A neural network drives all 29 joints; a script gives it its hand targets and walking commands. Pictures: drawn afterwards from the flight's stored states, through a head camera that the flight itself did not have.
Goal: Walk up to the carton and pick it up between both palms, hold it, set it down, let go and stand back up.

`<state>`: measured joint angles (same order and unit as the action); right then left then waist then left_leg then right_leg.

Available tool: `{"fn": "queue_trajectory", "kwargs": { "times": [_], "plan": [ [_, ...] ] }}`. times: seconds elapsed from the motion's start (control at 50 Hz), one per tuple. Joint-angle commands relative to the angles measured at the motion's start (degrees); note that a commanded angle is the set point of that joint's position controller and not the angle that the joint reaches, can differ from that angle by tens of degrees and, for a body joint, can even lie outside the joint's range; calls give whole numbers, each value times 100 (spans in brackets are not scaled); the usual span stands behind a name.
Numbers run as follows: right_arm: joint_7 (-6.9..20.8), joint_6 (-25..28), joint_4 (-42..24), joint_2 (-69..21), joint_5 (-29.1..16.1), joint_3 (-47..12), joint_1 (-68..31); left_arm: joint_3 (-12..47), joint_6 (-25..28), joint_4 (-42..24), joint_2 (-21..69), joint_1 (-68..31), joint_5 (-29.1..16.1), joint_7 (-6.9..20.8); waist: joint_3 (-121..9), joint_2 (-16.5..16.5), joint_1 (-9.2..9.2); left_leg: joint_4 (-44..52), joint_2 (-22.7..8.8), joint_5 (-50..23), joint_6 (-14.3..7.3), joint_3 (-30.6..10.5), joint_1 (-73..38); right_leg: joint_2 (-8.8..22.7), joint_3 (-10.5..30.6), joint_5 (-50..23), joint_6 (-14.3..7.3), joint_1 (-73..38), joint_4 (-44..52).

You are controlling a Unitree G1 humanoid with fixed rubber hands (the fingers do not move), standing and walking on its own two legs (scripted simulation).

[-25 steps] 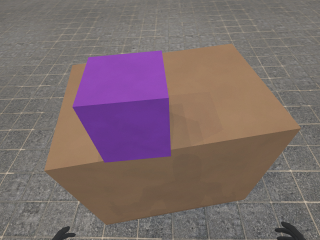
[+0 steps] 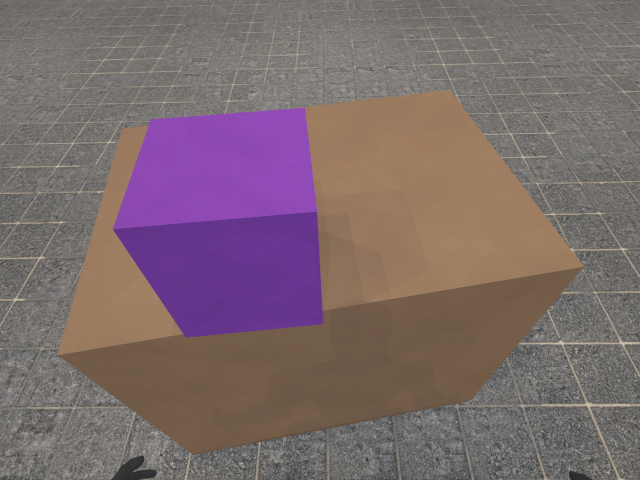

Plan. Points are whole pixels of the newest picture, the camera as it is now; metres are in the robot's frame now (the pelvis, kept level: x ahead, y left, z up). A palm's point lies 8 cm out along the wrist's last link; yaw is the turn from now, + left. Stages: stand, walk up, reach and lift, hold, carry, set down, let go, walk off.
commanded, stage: walk up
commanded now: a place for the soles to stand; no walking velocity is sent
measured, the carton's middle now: (242, 228) +0.44 +0.13 +0.06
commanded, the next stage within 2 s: none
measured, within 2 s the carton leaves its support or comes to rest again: neither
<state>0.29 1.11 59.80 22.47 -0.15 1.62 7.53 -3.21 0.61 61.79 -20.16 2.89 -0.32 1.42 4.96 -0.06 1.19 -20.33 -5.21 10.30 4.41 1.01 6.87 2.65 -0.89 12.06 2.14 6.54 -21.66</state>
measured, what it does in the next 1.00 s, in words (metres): stands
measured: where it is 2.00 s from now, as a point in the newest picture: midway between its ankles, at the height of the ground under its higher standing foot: outside the picture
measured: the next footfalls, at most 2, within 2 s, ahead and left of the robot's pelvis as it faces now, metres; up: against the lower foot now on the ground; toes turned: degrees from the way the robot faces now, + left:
left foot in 1.14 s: +0.11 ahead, +0.21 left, +0.00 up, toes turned +1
right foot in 1.44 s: +0.12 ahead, +0.02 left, +0.00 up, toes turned +5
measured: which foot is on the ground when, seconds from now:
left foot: down 0.00-0.94, up 0.96-1.00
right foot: down 0.00-1.00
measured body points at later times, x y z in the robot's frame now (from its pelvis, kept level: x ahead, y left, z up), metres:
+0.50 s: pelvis +0.03 +0.01 +0.00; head +0.04 +0.01 +0.45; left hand +0.12 +0.31 -0.13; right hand +0.11 -0.31 -0.12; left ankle +0.01 +0.17 -0.74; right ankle +0.00 -0.14 -0.74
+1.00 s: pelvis +0.03 +0.02 -0.01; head +0.06 +0.01 +0.44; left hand +0.12 +0.33 -0.13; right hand +0.12 -0.31 -0.12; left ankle +0.00 +0.16 -0.72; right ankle +0.00 -0.14 -0.74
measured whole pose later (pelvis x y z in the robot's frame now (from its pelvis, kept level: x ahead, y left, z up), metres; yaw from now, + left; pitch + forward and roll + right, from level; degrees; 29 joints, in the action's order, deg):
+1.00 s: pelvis +0.03 +0.02 -0.01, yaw +0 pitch -2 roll -1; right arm 1.6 -3.3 54.2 23.1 2.5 6.1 8.7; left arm -4.4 0.9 57.2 -19.7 8.8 2.1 -3.3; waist 5.4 2.1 0.9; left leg -41.1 -4.5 26.3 1.2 0.3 14.3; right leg 3.2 -2.0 16.1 2.9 5.9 -24.2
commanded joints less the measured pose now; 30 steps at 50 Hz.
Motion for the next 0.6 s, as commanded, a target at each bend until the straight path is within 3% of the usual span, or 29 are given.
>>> {"fn": "queue_trajectory", "kwargs": {
  "times": [0.0,0.58],
  "plan": [
    [-67,90,-318,1229,-4,247,-126,-255,81,-305,-1328,-202,3,-53,-611,17,-52,290,-392,-801,-460,-52,-123,571,231,-975,-385,-87,477],
    [-158,57,-332,1159,-30,329,-23,-269,41,-235,-1261,100,24,-128,-641,-19,-45,129,-453,-1574,-489,159,-363,533,74,-1857,-321,-242,297]
  ]
}}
